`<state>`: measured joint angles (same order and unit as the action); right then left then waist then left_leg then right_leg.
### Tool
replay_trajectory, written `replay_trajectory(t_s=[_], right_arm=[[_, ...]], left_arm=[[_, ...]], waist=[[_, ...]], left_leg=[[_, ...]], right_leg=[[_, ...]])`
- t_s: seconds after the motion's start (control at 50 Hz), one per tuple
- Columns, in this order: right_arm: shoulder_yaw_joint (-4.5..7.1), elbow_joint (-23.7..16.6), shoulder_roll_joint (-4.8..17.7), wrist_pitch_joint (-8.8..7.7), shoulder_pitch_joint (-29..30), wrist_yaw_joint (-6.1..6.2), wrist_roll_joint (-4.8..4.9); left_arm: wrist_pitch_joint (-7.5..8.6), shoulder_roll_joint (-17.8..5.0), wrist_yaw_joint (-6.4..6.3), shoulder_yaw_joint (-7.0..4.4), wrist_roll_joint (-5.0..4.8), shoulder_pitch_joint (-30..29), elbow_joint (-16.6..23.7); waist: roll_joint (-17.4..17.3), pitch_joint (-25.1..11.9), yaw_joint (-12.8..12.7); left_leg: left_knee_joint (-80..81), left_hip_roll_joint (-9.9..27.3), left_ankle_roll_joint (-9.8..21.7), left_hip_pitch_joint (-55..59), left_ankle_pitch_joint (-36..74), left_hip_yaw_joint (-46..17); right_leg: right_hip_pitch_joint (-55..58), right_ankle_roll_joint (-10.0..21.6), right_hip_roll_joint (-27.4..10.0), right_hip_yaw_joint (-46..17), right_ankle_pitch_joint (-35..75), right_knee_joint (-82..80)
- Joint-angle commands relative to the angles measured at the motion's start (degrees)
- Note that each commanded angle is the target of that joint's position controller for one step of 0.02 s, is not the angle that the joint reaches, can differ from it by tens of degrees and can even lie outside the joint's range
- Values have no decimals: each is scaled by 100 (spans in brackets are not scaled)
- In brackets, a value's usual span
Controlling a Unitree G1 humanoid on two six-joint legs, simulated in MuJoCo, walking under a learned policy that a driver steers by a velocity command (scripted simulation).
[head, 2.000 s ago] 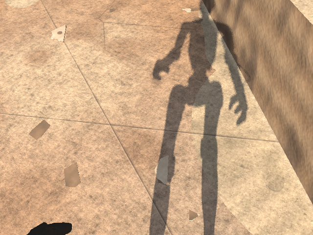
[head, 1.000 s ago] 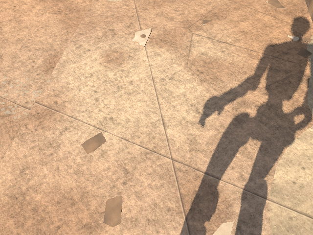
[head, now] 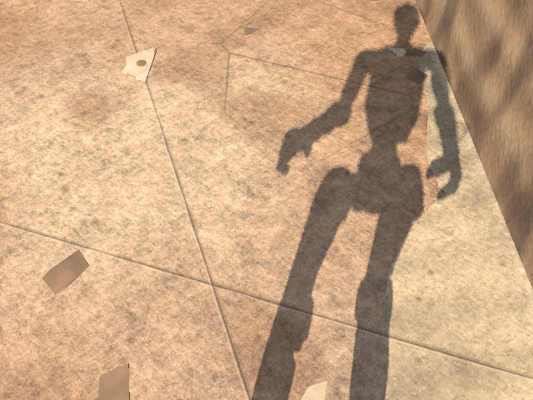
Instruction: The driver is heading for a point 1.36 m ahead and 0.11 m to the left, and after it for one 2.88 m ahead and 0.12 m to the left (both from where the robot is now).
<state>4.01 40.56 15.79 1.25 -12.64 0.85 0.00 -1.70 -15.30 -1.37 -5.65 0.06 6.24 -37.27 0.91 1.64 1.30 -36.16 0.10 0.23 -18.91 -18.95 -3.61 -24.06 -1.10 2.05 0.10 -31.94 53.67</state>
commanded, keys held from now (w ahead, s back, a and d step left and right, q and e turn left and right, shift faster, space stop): q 0.10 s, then w+q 0.28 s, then w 0.18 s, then w+e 0.44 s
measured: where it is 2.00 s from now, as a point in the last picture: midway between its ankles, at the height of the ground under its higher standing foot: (243, 242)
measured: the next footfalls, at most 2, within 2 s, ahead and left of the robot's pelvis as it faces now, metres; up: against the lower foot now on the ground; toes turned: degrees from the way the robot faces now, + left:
right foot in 0.16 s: +0.07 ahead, -0.13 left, +0.00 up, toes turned +8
left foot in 0.66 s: +0.24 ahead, +0.20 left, +0.00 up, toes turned +19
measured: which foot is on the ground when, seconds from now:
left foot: down 0.00-0.16, up 0.18-0.64, down 0.66-1.00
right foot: up 0.00-0.14, down 0.16-0.68, up 0.70-1.00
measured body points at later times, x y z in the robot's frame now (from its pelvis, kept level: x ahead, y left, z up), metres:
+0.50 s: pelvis +0.08 -0.02 +0.02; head +0.11 -0.02 +0.47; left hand +0.04 +0.27 -0.09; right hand +0.33 -0.22 -0.08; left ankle +0.14 +0.18 -0.67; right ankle +0.03 -0.13 -0.73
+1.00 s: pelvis +0.30 +0.11 +0.01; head +0.33 +0.12 +0.46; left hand +0.42 +0.40 -0.09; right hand +0.39 -0.16 -0.11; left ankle +0.20 +0.19 -0.73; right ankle +0.49 -0.02 -0.66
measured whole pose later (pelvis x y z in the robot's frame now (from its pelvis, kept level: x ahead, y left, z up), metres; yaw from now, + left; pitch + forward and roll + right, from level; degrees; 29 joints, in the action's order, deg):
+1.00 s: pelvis +0.30 +0.11 +0.01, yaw +9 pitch +1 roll +2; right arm 4.4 47.6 14.1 -5.5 -18.3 0.2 -0.5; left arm 1.9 -16.8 0.8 -4.3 -1.3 10.2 -41.9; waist 3.0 1.4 3.0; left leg -13.4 -2.0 1.6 1.0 -15.4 10.6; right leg -41.1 -0.1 -5.7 -3.9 0.9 48.4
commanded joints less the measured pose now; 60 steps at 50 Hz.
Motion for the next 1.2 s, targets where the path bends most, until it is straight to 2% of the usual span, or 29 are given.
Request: replay_trajectory(t_s=[0.02,0.1,0.14,0.16,0.18,0.2,0.22,0.24,0.28,0.34,0.48,0.58,0.62,0.64,0.66,0.68,0.7,0.72,0.74,0.76,0.8,0.86,0.92,0.98,1.06,1.12,1.16,1.18,1.2], right_arm=[[329,-429,1111,-51,291,69,105],[361,-600,1129,200,566,62,142],[286,-660,930,191,619,47,218],[206,-658,611,160,463,44,161],[108,-798,262,104,470,47,157],[218,-1016,675,-36,598,73,224],[326,-949,986,-81,642,71,213],[370,-791,1064,-78,508,72,152],[363,-600,911,-92,340,33,90],[280,-578,603,-145,474,-66,125],[90,-735,252,-285,1151,-199,102],[4,-910,199,-395,1580,-346,125],[78,-879,351,-463,1271,-375,120],[202,-662,539,-493,542,-359,134],[371,-368,890,-494,-435,-294,103],[508,-213,1472,-473,-1447,-186,-49],[449,-226,1468,-497,-1442,-165,-63],[309,-217,1022,-509,-1112,-169,-42],[220,-195,746,-517,-774,-167,8],[156,-173,531,-541,-385,-183,35],[104,-146,279,-667,50,-202,-23],[145,38,342,-809,119,-158,-79],[173,180,454,-809,34,-79,-88],[209,263,642,-780,-93,-24,-35],[289,438,891,-640,-467,6,85],[352,415,1154,-496,-428,62,128],[343,370,1239,-413,-293,93,168],[249,274,1034,-457,-359,112,90],[-38,-48,125,-603,-997,3,-95]], left_arm=[[163,-312,30,-66,-7,-404,615],[218,-247,217,-20,-56,-37,458],[217,-294,231,-76,-22,412,319],[206,-530,174,-162,5,762,275],[202,-1167,134,-287,91,1273,302],[357,-1372,188,-298,264,1250,347],[456,-1109,157,-224,168,894,383],[505,-923,100,-178,43,651,384],[551,-749,-1,-129,22,476,391],[661,-624,-19,-108,84,888,225],[655,-879,58,-183,-34,1405,-245],[576,-1063,105,-203,-220,1711,-641],[500,-1184,103,-182,-287,1662,-758],[477,-1186,89,-147,-311,1540,-790],[504,-1042,71,-67,-274,1516,-789],[574,-523,96,129,-107,1497,-500],[691,-380,100,182,-152,1620,-481],[733,-910,119,14,-315,1403,-466],[728,-930,137,9,-333,1141,-370],[701,-828,115,12,-250,1009,-375],[535,-695,108,-6,-178,1251,-506],[378,-440,107,42,-206,1277,-498],[388,-372,128,75,-154,845,-306],[427,-232,268,173,-112,171,-67],[440,-261,452,211,-129,-439,294],[411,-528,522,89,-137,-223,411],[371,-968,456,-160,-175,1122,142],[303,-1399,333,-340,-177,1996,-59],[369,-1986,307,-398,-200,1757,-18]], waist=[[-818,-597,-61],[-1007,-863,-81],[-863,-939,-328],[-266,-955,-396],[1309,-791,-485],[1481,-344,-415],[973,120,-224],[765,268,-108],[604,100,-82],[376,-34,-281],[431,210,-571],[506,360,-626],[656,162,-298],[578,-259,169],[425,-952,623],[-600,-1934,894],[-1407,-2473,692],[-1043,-1744,717],[-980,-1065,512],[-686,-638,295],[-863,-284,-57],[-566,-25,-227],[-462,180,-162],[-362,361,70],[-269,510,246],[-542,85,-47],[-564,-683,-862],[-55,-1206,-1228],[1517,-1745,-388]], left_leg=[[1137,1342,1283,1353,3035,-1900],[969,950,1017,760,2576,-1671],[854,616,714,33,358,-1614],[114,208,397,-874,-1030,-1293],[-1657,-671,79,-2367,-1933,-441],[-2696,-341,52,-2886,-1750,-868],[-3055,-94,66,-3138,-1114,-910],[-3091,-11,2,-3168,-581,-846],[-3135,164,-168,-2946,319,-705],[-3003,223,-303,-2877,1044,-493],[-1047,302,-311,-2545,1419,-128],[10,239,53,-1812,768,449],[458,-25,315,-952,384,699],[932,-200,484,211,838,799],[807,-90,653,1874,1156,585],[825,1537,1258,4051,658,-1554],[1653,2424,1801,4287,308,-3658],[1793,2263,1610,3732,190,-2911],[1881,2015,1387,3012,316,-1989],[2115,1730,1232,2343,437,-1465],[2551,1422,1062,1445,1037,-714],[2786,1398,1051,1099,2173,60],[2847,1294,953,1168,2478,655],[2932,1268,854,1228,2430,1089],[2622,1584,795,2111,2923,1291],[1643,1617,637,2551,5428,1507],[-310,1395,436,2096,6188,1683],[-2043,1114,173,747,4494,1676],[-4190,-160,-184,-1833,-1325,1034]], right_leg=[[-1085,-110,-185,-375,4,-88],[214,-150,134,-34,1039,-1438],[1347,-32,218,174,1897,-2650],[2217,151,-401,-456,1544,-2911],[2641,860,-1920,-2725,-164,-3805],[1933,1607,-2640,-4280,-1247,-4401],[1705,1567,-2517,-3835,-1571,-4425],[1679,1271,-2143,-3083,-1108,-4348],[1746,939,-1754,-1997,149,-4340],[1949,938,-1617,-1051,1291,-4401],[2281,1105,-1723,-163,2282,-4594],[2400,1148,-1877,14,3010,-4331],[2373,1110,-1914,-36,4260,-3793],[2156,965,-1732,183,5312,-2977],[1416,736,-1438,408,5408,-1769],[-587,311,-830,617,3019,478],[-1619,201,-112,-388,-95,1795],[-2103,229,-378,-863,153,2212],[-2197,283,-671,-652,608,2091],[-2073,268,-864,-577,1079,1770],[-1443,201,-1052,-680,1755,1476],[-1481,72,-974,-730,2173,1267],[-1710,20,-884,-724,2996,305],[-1458,113,-802,-268,3689,-862],[-1702,371,-732,30,3287,-1566],[-965,705,-258,518,2421,-1657],[951,1082,234,680,2340,-1970],[2734,1372,-181,-260,2495,-2113],[4548,2532,-1717,-3700,1356,-2731]])
Velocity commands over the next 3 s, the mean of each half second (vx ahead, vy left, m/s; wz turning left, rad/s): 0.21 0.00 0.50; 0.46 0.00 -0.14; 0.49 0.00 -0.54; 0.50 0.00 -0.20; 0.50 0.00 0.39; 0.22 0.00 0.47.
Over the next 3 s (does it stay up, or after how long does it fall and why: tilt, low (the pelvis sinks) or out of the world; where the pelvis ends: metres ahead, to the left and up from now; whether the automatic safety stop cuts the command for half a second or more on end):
stays up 1.30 0.08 0.01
